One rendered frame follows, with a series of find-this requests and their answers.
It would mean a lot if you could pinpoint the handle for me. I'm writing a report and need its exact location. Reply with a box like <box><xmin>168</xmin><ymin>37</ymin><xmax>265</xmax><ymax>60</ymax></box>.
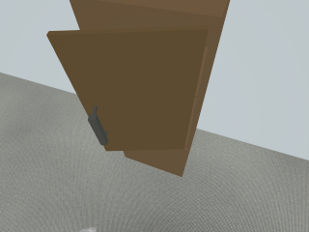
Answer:
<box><xmin>88</xmin><ymin>105</ymin><xmax>108</xmax><ymax>146</ymax></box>

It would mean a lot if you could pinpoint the cupboard door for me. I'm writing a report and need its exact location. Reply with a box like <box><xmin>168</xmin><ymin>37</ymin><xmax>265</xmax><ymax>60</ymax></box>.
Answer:
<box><xmin>46</xmin><ymin>25</ymin><xmax>209</xmax><ymax>152</ymax></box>

